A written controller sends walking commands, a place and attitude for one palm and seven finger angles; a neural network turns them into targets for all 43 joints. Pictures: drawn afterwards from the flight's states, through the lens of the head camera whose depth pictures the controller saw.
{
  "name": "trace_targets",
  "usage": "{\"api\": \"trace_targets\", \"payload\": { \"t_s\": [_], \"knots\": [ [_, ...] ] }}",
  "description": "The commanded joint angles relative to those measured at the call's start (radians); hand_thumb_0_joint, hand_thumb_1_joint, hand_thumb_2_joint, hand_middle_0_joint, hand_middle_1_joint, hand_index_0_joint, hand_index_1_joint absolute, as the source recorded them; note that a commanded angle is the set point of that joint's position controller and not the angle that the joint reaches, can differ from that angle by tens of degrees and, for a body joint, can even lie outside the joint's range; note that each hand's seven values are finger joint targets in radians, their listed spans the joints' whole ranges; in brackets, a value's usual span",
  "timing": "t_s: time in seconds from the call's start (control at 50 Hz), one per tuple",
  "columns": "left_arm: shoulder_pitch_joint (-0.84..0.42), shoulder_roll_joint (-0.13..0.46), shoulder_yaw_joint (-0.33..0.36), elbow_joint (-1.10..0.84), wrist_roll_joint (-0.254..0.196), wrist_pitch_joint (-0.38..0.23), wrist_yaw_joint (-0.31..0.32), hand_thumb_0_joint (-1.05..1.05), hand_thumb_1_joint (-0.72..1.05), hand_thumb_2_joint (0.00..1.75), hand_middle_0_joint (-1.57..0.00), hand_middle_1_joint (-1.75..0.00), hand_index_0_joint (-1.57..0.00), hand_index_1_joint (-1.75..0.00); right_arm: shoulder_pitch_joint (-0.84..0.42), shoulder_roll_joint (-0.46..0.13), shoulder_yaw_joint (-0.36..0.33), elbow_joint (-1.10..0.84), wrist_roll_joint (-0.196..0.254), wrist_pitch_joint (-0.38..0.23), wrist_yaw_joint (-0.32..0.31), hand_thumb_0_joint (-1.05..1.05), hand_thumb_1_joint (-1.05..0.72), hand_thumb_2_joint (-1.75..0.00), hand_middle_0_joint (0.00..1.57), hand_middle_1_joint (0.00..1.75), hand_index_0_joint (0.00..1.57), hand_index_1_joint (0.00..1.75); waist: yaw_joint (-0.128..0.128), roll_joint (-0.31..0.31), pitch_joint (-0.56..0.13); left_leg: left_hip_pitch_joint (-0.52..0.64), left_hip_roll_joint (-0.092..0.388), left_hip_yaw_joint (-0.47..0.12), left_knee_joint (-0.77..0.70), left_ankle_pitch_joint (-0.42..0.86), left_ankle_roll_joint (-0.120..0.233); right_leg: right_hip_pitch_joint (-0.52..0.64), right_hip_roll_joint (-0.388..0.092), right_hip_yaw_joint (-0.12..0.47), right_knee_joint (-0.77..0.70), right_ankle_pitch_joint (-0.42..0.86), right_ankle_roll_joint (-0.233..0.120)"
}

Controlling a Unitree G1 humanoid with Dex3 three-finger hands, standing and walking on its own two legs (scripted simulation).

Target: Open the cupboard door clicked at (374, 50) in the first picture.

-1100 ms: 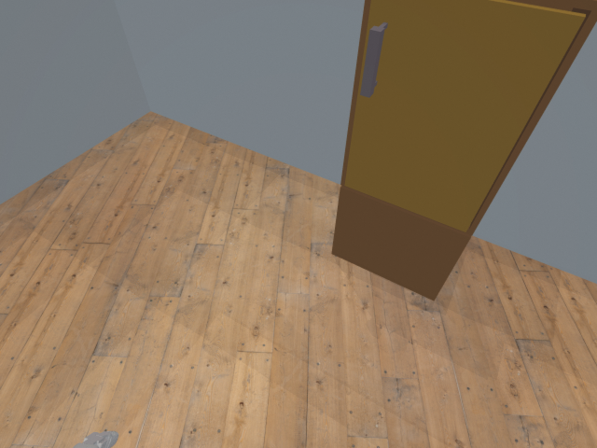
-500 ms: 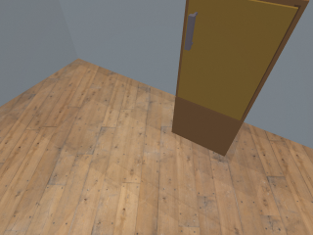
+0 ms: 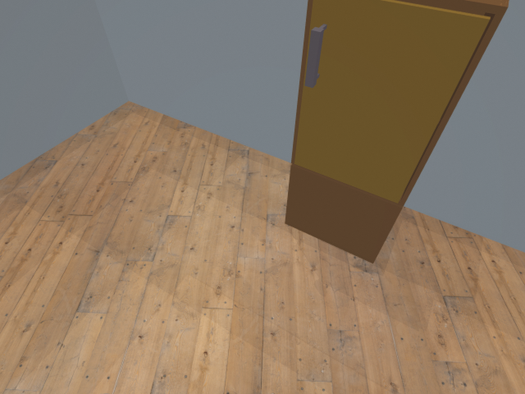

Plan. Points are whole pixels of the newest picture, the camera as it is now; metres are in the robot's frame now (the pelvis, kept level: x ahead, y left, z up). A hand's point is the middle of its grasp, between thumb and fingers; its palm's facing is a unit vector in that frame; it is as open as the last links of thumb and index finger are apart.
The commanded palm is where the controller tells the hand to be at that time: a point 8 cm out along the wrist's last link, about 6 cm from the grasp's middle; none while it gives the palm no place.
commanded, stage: look at it before walking up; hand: left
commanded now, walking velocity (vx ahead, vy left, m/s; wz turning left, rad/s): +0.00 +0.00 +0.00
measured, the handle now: (316, 56) +0.94 -0.10 +0.09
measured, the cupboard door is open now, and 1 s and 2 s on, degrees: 0 0 0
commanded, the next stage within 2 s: turn to face it in 0.34 s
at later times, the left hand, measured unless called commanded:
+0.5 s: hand out of the picture +0.08 +0.25 -0.15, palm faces -0.03 -0.94 -0.34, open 7.4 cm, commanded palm none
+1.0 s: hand out of the picture +0.05 +0.16 -0.17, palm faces -0.18 -0.95 -0.26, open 7.4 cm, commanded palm none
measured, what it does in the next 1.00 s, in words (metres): lifts its left foot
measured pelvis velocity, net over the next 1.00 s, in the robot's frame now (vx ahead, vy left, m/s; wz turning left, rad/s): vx -0.03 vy -0.02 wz -0.24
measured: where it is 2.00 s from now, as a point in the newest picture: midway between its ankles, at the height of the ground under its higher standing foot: outside the picture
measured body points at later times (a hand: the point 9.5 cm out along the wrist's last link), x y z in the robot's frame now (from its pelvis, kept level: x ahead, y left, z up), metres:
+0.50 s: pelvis +0.00 +0.00 +0.00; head +0.01 +0.00 +0.45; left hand +0.08 +0.30 -0.13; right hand +0.09 -0.29 -0.13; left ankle +0.00 +0.13 -0.74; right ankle +0.01 -0.11 -0.74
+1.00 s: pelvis -0.03 -0.02 -0.01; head +0.01 -0.05 +0.43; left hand +0.06 +0.21 -0.15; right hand +0.00 -0.28 -0.17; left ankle -0.02 +0.13 -0.67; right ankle -0.02 -0.10 -0.74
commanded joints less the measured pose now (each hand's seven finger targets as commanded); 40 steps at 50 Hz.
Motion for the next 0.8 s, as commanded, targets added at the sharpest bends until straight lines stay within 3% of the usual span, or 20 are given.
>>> {"api": "trace_targets", "payload": {
  "t_s": [0.0,0.1,0.32,0.44,0.46,0.52,0.58,0.64,0.66,0.68,0.7,0.72,0.74,0.78],
  "knots": [
    [-0.041,0.213,0.045,-0.065,-0.001,-0.023,0.017,0.0,0.9,0.9,-0.2,-0.3,-0.2,-0.3,-0.045,-0.2,-0.039,-0.066,0.005,-0.022,-0.017,0.0,-0.9,-0.9,0.2,0.3,0.2,0.3,0.006,-0.01,-0.059,0.006,0.101,-0.086,-0.06,0.1,0.04,0.009,-0.123,0.111,-0.083,0.103,-0.026],
    [-0.038,0.211,0.045,-0.063,-0.002,-0.024,0.018,0.0,0.9,0.9,-0.2,-0.3,-0.2,-0.3,-0.044,-0.203,-0.038,-0.065,0.006,-0.025,-0.019,0.0,-0.9,-0.9,0.2,0.3,0.2,0.3,0.006,-0.004,-0.082,0.024,0.106,-0.085,-0.06,0.144,0.04,0.031,-0.124,0.104,-0.07,0.164,-0.026],
    [-0.034,0.213,0.045,-0.056,-0.002,-0.022,0.016,0.0,0.9,0.9,-0.2,-0.3,-0.2,-0.3,-0.053,-0.206,-0.038,-0.063,0.006,-0.022,-0.018,0.0,-0.9,-0.9,0.2,0.3,0.2,0.3,0.006,0.003,-0.054,0.021,0.103,-0.091,-0.074,0.11,0.04,0.014,-0.122,0.108,-0.091,0.116,-0.024],
    [-0.031,0.215,0.045,-0.057,-0.001,-0.023,0.016,0.0,0.9,0.9,-0.2,-0.3,-0.2,-0.3,-0.053,-0.21,-0.042,-0.064,0.006,-0.024,-0.02,0.0,-0.9,-0.9,0.2,0.3,0.2,0.3,0.005,-0.002,-0.07,0.047,0.11,-0.078,-0.065,0.138,0.04,0.015,-0.123,0.112,-0.088,0.163,-0.026],
    [-0.031,0.208,0.048,-0.061,-0.001,-0.018,0.015,0.0,0.9,0.9,-0.2,-0.3,-0.2,-0.3,-0.042,-0.203,-0.043,-0.066,0.005,-0.023,-0.023,0.0,-0.9,-0.9,0.2,0.3,0.2,0.3,0.002,0.003,-0.077,0.056,0.113,-0.067,-0.048,0.154,0.037,0.007,-0.119,0.12,-0.072,0.2,-0.028],
    [0.031,0.105,0.036,-0.071,-0.001,0.016,0.022,0.0,0.9,0.9,-0.2,-0.3,-0.2,-0.3,0.027,-0.087,-0.031,-0.074,0.004,0.0,-0.03,0.0,-0.9,-0.9,0.2,0.3,0.2,0.3,-0.003,-0.012,-0.069,0.04,0.119,-0.013,0.016,0.168,0.017,-0.035,-0.112,0.138,-0.001,0.282,-0.019],
    [0.054,0.108,0.051,-0.113,0.004,0.034,0.018,0.0,0.9,0.9,-0.2,-0.3,-0.2,-0.3,0.042,-0.1,-0.051,-0.118,0.003,0.015,-0.036,0.0,-0.9,-0.9,0.2,0.3,0.2,0.3,-0.002,-0.006,-0.054,0.016,0.139,0.003,0.056,0.119,0.024,-0.101,-0.092,0.153,0.062,0.273,-0.022],
    [0.061,0.094,0.062,-0.158,0.006,0.043,0.01,0.0,0.9,0.9,-0.2,-0.3,-0.2,-0.3,0.037,-0.109,-0.069,-0.162,0.001,0.02,-0.04,0.0,-0.9,-0.9,0.2,0.3,0.2,0.3,-0.003,0.042,-0.049,0.007,0.182,-0.016,0.054,0.08,0.047,-0.18,-0.049,0.141,0.159,0.225,-0.016],
    [0.068,0.084,0.063,-0.168,0.006,0.046,0.007,0.0,0.9,0.9,-0.2,-0.3,-0.2,-0.3,0.028,-0.114,-0.076,-0.176,0.0,0.021,-0.04,0.0,-0.9,-0.9,0.2,0.3,0.2,0.3,0.001,0.087,-0.041,-0.005,0.211,-0.032,0.038,0.057,0.063,-0.206,-0.028,0.122,0.209,0.176,-0.009],
    [0.074,0.072,0.066,-0.177,0.006,0.048,0.004,0.0,0.9,0.9,-0.2,-0.3,-0.2,-0.3,0.025,-0.121,-0.081,-0.186,0.001,0.02,-0.039,0.0,-0.9,-0.9,0.2,0.3,0.2,0.3,0.004,0.127,-0.044,-0.03,0.255,-0.061,0.011,0.059,0.089,-0.21,-0.007,0.087,0.296,0.101,-0.001],
    [0.084,0.053,0.07,-0.188,0.006,0.052,0.001,0.0,0.9,0.9,-0.2,-0.3,-0.2,-0.3,0.012,-0.122,-0.087,-0.198,0.0,0.017,-0.038,0.0,-0.9,-0.9,0.2,0.3,0.2,0.3,0.012,0.178,-0.038,-0.054,0.315,-0.087,-0.021,0.101,0.129,-0.224,0.01,0.041,0.403,-0.099,0.011],
    [0.091,0.038,0.075,-0.198,0.007,0.056,-0.002,0.0,0.9,0.9,-0.2,-0.3,-0.2,-0.3,-0.001,-0.12,-0.09,-0.209,-0.002,0.014,-0.036,0.0,-0.9,-0.9,0.2,0.3,0.2,0.3,0.019,0.205,-0.032,-0.083,0.358,-0.098,-0.032,0.156,0.167,-0.217,-0.001,0.006,0.482,-0.238,0.022],
    [0.105,0.029,0.081,-0.205,0.006,0.058,-0.004,0.0,0.9,0.9,-0.2,-0.3,-0.2,-0.3,-0.019,-0.113,-0.092,-0.222,-0.005,0.013,-0.037,0.0,-0.9,-0.9,0.2,0.3,0.2,0.3,0.029,0.201,-0.019,-0.113,0.368,-0.076,-0.009,0.201,0.176,-0.193,-0.029,0.008,0.484,-0.283,0.02],
    [0.196,0.018,0.088,-0.191,0.01,0.047,-0.009,0.0,0.9,0.9,-0.2,-0.3,-0.2,-0.3,-0.051,-0.108,-0.096,-0.237,-0.009,0.017,-0.036,0.0,-0.9,-0.9,0.2,0.3,0.2,0.3,0.076,0.128,-0.041,-0.156,0.308,0.029,0.155,0.203,0.113,-0.078,-0.034,-0.023,0.303,-0.146,0.014]
  ]
}}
